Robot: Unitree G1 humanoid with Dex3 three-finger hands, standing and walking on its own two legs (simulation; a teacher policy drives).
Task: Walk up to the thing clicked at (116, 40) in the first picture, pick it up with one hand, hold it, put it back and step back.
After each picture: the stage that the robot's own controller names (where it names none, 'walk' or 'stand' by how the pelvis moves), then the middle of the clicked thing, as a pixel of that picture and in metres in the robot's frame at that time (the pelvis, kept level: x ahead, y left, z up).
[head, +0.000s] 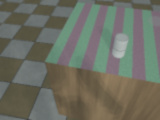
stand; (119, 45) +0.65 -0.17 -0.06
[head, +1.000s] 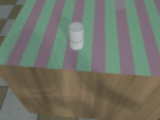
walk; (76, 36) +0.61 +0.07 -0.03
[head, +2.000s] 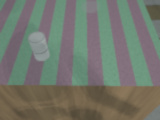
stand; (39, 46) +0.54 +0.20 -0.01
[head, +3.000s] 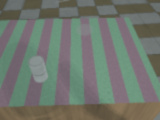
stand; (38, 69) +0.51 +0.22 -0.06
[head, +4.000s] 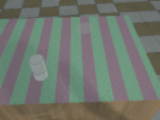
stand; (38, 67) +0.51 +0.22 -0.07
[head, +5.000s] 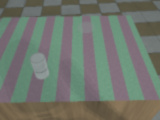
stand; (40, 66) +0.52 +0.22 -0.07
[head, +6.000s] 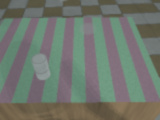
stand; (41, 67) +0.52 +0.21 -0.07
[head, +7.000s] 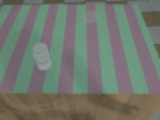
rise first; (42, 56) +0.53 +0.21 -0.06
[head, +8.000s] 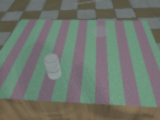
rise first; (52, 66) +0.53 +0.19 -0.06
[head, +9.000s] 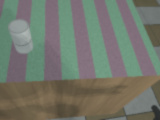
go down; (21, 37) +0.54 +0.18 +0.00
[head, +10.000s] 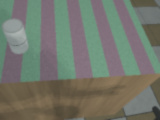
go down; (16, 37) +0.54 +0.19 +0.01
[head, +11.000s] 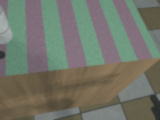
close in; out of the picture +0.55 +0.20 +0.05
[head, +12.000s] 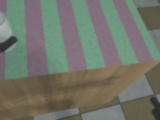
lift; (0, 32) +0.52 +0.19 +0.04
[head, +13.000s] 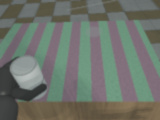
lift; (30, 78) +0.30 +0.16 +0.16
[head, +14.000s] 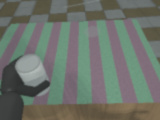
hold; (34, 76) +0.32 +0.16 +0.14
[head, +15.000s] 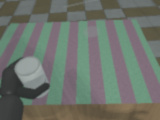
hold; (34, 78) +0.32 +0.16 +0.14
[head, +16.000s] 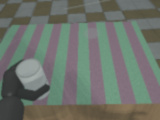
hold; (34, 80) +0.32 +0.16 +0.13
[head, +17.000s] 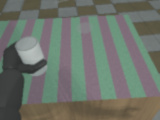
crouch; (32, 57) +0.40 +0.16 +0.14
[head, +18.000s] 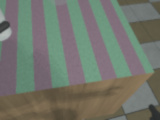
lower; out of the picture +0.53 +0.20 +0.13
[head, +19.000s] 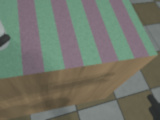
lower; out of the picture +0.52 +0.20 +0.04
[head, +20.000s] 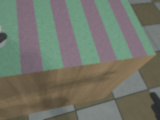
lower; out of the picture +0.52 +0.20 +0.05
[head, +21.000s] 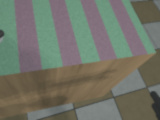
lower; out of the picture +0.53 +0.20 +0.05
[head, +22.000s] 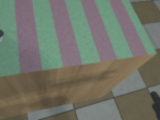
lower; out of the picture +0.53 +0.21 +0.05
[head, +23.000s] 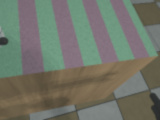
open; out of the picture +0.52 +0.20 +0.04
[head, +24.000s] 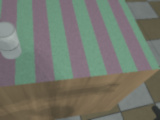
sink last; (8, 41) +0.51 +0.20 +0.02
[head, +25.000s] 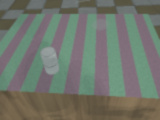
stand; (50, 60) +0.53 +0.20 -0.01
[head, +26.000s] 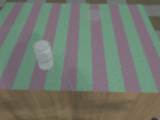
stand; (44, 55) +0.52 +0.19 +0.00
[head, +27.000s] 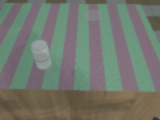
stand; (41, 55) +0.52 +0.20 +0.00
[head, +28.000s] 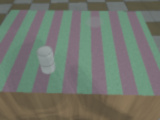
stand; (46, 60) +0.52 +0.19 -0.03
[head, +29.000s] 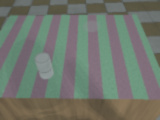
stand; (44, 66) +0.52 +0.20 -0.06
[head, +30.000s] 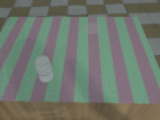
stand; (44, 69) +0.50 +0.20 -0.07
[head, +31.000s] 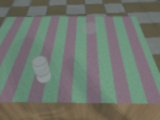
stand; (41, 69) +0.50 +0.21 -0.07
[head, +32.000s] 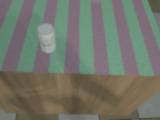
walk; (47, 38) +0.56 +0.16 -0.04
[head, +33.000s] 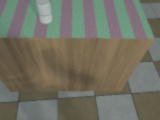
walk; (44, 10) +0.76 +0.23 -0.04
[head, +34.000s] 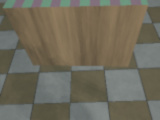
walk; out of the picture +1.09 +0.21 -0.04
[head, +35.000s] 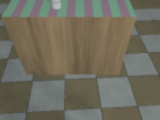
stand; out of the picture +1.12 +0.21 -0.05
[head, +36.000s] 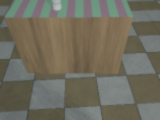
stand; (56, 1) +1.16 +0.21 -0.06
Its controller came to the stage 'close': yes
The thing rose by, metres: 0.21
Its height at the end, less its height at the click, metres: +0.00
